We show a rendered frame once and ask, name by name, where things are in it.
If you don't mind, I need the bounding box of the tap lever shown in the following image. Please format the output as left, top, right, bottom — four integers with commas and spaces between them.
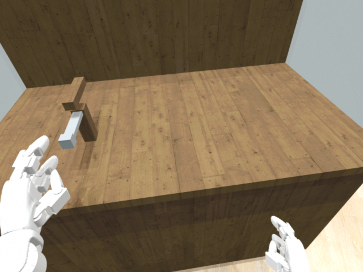
58, 111, 83, 149

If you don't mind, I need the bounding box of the left robot forearm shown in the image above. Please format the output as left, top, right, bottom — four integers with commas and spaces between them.
0, 229, 47, 272

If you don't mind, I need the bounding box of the counter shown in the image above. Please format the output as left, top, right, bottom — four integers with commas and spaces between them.
0, 0, 363, 272

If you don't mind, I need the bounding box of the right robot hand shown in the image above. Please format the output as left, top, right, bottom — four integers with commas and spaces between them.
265, 216, 311, 272

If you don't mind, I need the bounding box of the left robot hand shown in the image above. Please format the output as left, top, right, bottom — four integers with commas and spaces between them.
0, 135, 70, 236

